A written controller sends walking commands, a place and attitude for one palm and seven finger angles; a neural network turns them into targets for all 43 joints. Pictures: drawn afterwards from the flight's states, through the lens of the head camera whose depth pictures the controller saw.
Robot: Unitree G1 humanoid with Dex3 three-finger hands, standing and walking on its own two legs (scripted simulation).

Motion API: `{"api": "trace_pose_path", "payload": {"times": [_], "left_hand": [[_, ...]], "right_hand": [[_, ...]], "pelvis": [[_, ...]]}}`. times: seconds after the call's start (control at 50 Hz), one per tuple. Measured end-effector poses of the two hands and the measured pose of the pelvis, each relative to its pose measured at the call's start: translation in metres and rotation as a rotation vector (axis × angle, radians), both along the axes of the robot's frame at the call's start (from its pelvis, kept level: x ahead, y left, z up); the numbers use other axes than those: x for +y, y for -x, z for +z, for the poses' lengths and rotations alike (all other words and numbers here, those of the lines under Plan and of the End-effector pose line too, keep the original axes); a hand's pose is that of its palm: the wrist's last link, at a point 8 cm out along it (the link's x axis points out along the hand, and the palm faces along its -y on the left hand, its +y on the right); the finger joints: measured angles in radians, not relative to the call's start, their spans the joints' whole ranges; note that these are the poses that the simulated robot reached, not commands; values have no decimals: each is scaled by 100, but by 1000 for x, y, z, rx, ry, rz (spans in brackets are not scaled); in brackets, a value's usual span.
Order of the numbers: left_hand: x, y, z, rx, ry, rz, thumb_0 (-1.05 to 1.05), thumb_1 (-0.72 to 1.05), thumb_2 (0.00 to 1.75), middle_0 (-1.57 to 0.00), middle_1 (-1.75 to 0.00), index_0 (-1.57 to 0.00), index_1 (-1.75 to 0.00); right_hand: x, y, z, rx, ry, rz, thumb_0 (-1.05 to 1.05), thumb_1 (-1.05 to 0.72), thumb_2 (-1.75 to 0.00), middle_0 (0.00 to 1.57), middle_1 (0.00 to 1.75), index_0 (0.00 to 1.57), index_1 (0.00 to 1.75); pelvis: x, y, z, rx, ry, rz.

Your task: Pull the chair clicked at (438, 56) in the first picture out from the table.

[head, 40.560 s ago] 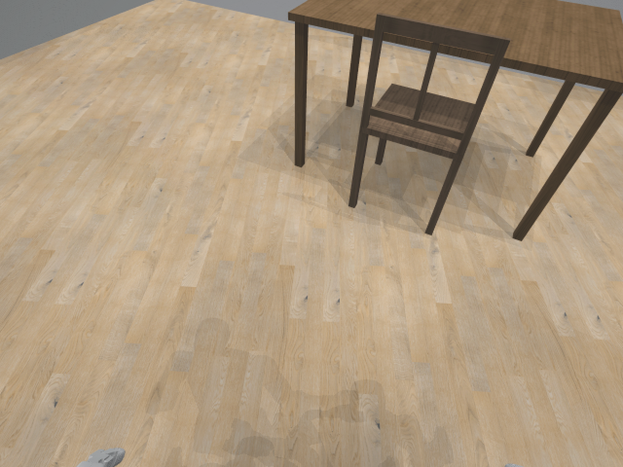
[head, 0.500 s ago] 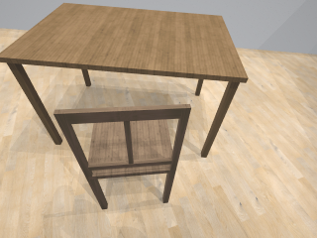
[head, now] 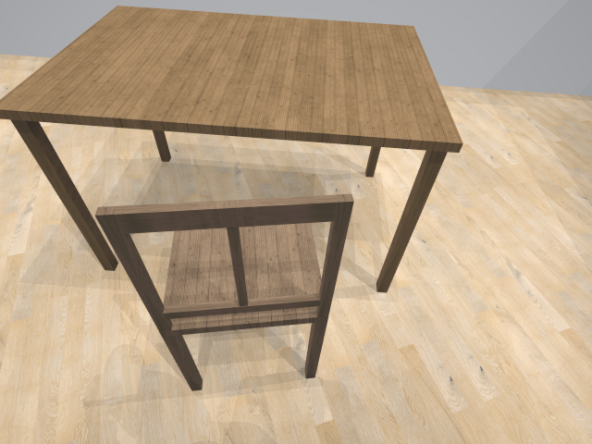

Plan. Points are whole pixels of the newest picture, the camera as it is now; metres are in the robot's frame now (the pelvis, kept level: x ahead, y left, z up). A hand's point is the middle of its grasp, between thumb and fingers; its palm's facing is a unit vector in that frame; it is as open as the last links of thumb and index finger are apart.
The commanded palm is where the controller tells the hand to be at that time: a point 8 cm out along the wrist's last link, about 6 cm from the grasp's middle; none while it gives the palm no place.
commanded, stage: look again from close up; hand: left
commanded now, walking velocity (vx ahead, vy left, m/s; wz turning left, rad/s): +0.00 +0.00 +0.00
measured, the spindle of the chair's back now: (238, 268) +0.45 +0.14 -0.12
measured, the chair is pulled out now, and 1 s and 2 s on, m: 0.24 0.24 0.24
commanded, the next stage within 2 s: raise the hand toward the chair's back in 1.82 s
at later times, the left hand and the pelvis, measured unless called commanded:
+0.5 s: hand out of the picture -0.03 +0.14 -0.18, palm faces +0.04 -0.99 -0.15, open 7.4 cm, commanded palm none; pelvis +0.00 -0.01 +0.00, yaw +0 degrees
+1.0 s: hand out of the picture -0.03 +0.13 -0.18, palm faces +0.03 -0.99 -0.15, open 7.4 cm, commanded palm none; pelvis +0.00 -0.02 +0.00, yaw -1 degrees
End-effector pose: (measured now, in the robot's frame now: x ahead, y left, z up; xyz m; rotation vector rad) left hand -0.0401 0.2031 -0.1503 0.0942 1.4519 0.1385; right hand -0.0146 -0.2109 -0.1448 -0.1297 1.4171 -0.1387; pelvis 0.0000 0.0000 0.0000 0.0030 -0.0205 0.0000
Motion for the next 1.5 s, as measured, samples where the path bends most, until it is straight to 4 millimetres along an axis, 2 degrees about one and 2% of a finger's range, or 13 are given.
{"api": "trace_pose_path", "payload": {"times": [0.4,1.5], "left_hand": [[-10,-5,0,-15,0,0,0,90,89,-19,-30,-20,-30],[-34,-3,3,-20,-7,-6,0,90,89,-20,-30,-20,-30]], "right_hand": [[-9,-4,-1,-11,1,-2,1,-91,-90,20,30,20,30],[-29,3,-4,2,-17,-15,1,-91,-90,20,30,20,30]], "pelvis": [[-9,-3,0,-4,-2,-3],[-34,-2,0,-6,-5,-11]]}}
